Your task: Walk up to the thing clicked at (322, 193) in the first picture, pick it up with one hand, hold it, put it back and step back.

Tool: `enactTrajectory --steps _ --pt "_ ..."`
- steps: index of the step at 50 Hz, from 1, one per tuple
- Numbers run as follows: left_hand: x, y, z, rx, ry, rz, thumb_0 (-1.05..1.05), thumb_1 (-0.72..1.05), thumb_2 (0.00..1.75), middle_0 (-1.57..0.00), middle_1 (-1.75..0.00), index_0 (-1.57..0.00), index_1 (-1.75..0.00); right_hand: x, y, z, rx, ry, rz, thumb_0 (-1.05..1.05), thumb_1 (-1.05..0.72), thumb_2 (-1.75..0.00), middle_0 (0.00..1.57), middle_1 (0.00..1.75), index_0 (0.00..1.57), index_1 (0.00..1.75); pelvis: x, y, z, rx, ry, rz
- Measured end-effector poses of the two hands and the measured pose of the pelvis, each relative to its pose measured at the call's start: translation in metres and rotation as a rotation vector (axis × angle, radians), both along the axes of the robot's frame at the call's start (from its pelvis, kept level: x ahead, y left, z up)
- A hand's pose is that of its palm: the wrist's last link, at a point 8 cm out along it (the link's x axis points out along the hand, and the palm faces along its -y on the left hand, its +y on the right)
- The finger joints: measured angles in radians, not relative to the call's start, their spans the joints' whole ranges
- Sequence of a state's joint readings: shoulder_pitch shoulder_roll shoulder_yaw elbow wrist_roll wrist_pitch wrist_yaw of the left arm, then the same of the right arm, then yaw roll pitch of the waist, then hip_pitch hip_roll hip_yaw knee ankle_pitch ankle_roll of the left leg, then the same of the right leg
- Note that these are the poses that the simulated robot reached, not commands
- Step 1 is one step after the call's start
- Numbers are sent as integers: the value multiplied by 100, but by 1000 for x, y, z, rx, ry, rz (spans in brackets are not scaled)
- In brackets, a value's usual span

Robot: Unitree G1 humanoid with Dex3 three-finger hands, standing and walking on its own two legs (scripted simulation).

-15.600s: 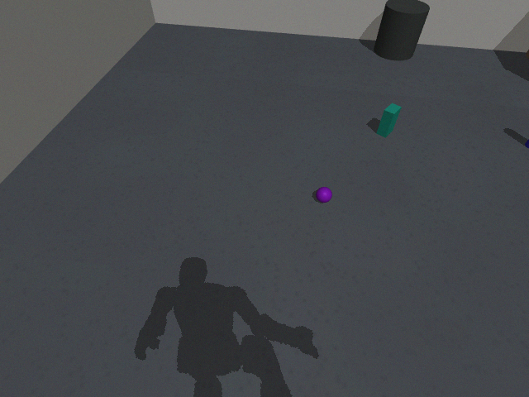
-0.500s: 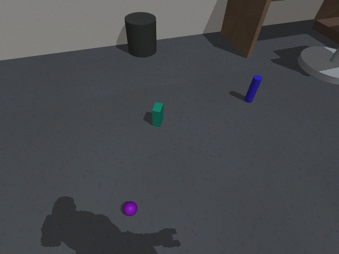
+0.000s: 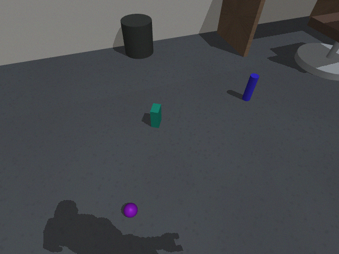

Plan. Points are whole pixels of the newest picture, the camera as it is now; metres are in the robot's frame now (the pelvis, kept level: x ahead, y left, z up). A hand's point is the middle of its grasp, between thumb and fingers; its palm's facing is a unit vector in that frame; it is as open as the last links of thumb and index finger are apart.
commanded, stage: walk up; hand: left
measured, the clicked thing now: (130, 210) +0.47 +0.23 -0.74
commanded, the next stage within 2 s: stand in 0.38 s
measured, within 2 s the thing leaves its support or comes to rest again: neither
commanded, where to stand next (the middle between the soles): +0.05 -0.02 m, yaw +2 degrees
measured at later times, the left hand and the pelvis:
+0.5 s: hand out of the picture +0.09 +0.24 -0.15, palm faces -0.01 -0.95 -0.33, open 7.4 cm; pelvis +0.01 +0.00 +0.00, yaw +0 degrees
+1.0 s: hand out of the picture +0.07 +0.27 -0.15, palm faces +0.01 -0.94 -0.35, open 7.4 cm; pelvis +0.00 +0.01 +0.00, yaw +1 degrees
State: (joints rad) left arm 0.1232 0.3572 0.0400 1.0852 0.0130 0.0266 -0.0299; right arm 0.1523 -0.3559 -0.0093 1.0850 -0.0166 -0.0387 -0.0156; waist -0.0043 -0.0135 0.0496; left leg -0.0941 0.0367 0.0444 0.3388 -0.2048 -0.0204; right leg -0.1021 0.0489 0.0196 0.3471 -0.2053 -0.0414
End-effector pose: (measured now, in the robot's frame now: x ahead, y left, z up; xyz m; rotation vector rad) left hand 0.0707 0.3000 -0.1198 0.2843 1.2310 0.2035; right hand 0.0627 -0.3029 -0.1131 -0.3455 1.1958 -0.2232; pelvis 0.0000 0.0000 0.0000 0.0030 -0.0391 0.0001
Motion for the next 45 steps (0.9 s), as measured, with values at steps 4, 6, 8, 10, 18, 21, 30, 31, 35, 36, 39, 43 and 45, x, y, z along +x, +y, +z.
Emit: enactTrajectory --steps 4,6,8,10,18,21,30,31,35,36,39,43,45 --pt "2 -2 1 2 0 -2 1 91 90 -21 -29 -20 -30 -2 -2 -1 2 4 -7 1 -90 -90 20 30 21 30 1 -2 0 0 1 0" --pt "3 -3 1 2 -2 -3 1 91 90 -21 -29 -20 -30 -3 -3 -2 2 7 -9 1 -90 -90 20 30 21 30 1 -3 0 0 2 -1" --pt "5 -5 1 2 -4 -4 1 91 90 -21 -29 -20 -30 -3 -5 -2 2 11 -11 1 -90 -90 20 30 21 30 1 -4 0 0 3 -1" --pt "6 -6 1 2 -4 -6 1 91 90 -21 -29 -20 -30 -3 -6 -2 2 14 -12 1 -90 -90 20 30 21 30 2 -5 0 -1 4 -2" --pt "11 -9 -1 -2 -4 -9 1 91 90 -21 -29 -20 -30 -1 -9 -1 -4 17 -17 1 -91 -90 20 30 21 30 5 -6 0 -2 9 -5" --pt "14 -10 -1 -1 -10 -9 1 91 90 -21 -29 -20 -30 1 -9 -1 -3 25 -16 1 -91 -90 20 30 20 30 6 -6 0 -4 9 -1" --pt "18 -7 5 18 -23 -14 1 91 90 -21 -30 -20 -30 14 6 -7 39 32 11 1 -91 -90 20 30 20 30 6 -1 2 -6 10 8" --pt "17 -6 5 20 -23 -13 1 91 90 -21 -30 -20 -30 15 8 -7 44 30 14 1 -91 -90 20 30 20 30 6 -1 2 -5 10 9" --pt "14 0 8 32 -23 -6 1 91 90 -21 -30 -20 -30 20 15 -9 59 20 24 1 -91 -90 20 30 20 30 6 1 3 -5 8 12" --pt "13 1 8 34 -23 -4 1 91 90 -21 -30 -20 -30 21 17 -9 62 19 26 1 -91 -90 20 30 20 30 6 2 3 -5 8 13" --pt "9 5 8 40 -19 2 1 91 90 -21 -30 -20 -30 22 20 -9 65 18 31 1 -91 -90 20 30 20 30 5 4 3 -5 7 16" --pt "2 8 7 42 -6 11 1 91 90 -21 -30 -20 -30 22 22 -8 62 19 35 1 -91 -90 20 30 20 30 4 6 3 -5 8 19" --pt "-2 10 6 40 2 15 1 91 90 -21 -29 -20 -30 21 22 -7 59 23 35 1 -91 -90 20 30 20 30 4 7 3 -5 9 20"
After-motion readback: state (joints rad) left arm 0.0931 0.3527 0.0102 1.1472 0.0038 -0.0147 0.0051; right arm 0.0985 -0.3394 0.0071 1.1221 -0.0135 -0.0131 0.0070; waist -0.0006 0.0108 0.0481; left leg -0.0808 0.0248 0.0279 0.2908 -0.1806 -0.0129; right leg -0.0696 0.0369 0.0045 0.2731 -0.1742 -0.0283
